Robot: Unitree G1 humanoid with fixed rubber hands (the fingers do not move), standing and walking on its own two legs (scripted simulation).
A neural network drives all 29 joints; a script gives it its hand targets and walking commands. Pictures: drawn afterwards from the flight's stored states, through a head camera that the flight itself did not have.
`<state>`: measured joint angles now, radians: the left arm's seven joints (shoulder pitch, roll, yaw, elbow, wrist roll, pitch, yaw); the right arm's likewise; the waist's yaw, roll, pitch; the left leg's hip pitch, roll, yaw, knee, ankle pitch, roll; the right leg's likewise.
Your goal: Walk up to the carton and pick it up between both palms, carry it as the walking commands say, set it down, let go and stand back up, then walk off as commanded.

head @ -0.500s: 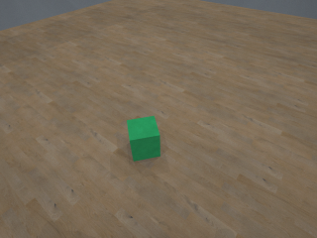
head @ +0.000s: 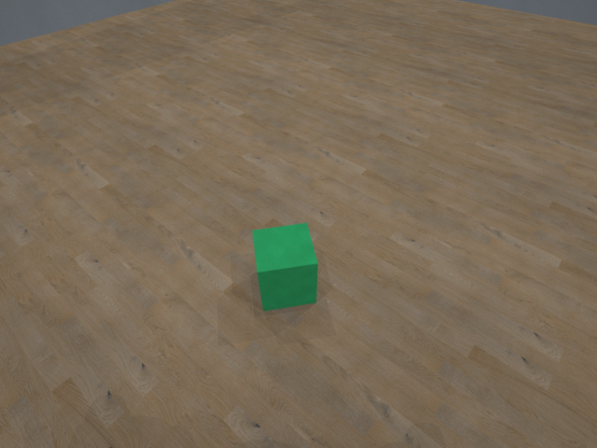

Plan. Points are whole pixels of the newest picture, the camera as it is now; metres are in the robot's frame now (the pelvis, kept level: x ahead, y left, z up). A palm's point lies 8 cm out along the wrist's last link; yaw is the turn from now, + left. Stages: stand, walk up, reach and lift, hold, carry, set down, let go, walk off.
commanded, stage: walk up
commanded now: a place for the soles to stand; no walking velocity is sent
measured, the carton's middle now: (284, 267) +0.89 +0.10 -0.64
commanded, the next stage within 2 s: none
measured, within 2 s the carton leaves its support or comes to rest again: neither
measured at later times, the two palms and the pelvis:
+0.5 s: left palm (95, 433) +0.18 +0.32 -0.11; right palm out of the picture +0.15 -0.30 -0.11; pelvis +0.12 +0.01 -0.01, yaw +4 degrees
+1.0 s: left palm (115, 359) +0.29 +0.34 -0.11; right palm (470, 319) +0.37 -0.27 -0.11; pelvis +0.26 +0.01 -0.01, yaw +8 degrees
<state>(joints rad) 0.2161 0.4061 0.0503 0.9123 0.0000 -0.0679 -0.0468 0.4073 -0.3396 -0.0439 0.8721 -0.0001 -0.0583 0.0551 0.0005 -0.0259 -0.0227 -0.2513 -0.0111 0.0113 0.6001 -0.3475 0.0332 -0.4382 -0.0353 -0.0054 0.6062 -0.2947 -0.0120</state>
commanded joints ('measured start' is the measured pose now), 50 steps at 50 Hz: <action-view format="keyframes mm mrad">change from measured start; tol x32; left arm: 1 235 316 104 -33 48 -68 28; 50 -32 233 62 -116 22 7 11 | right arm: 1 -15 -155 -37 -130 -5 -34 -20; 50 44 -402 -116 -45 -8 -73 -61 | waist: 1 101 -201 -104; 13 -53 -200 87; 17 -93 277 94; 31 102 -165 -39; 50 -80 64 0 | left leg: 1 -421 -18 -66 335 -71 31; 14 80 -2 99 -33 67 -19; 17 182 339 -788 -440 -557 184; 28 -136 202 -285 -156 -30 161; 32 -627 10 -111 511 -140 25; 45 -39 16 98 -109 191 -19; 48 368 338 -674 -334 -148 189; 50 258 354 -641 -305 -145 245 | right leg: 1 567 -275 460 -307 -315 -162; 12 42 -261 193 -366 -360 -208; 17 -454 25 -3 486 -276 -16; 28 165 18 -44 -57 -5 -28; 31 563 -358 638 -350 -410 -207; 43 212 -239 115 -317 -109 -209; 50 -305 -17 72 514 -208 -20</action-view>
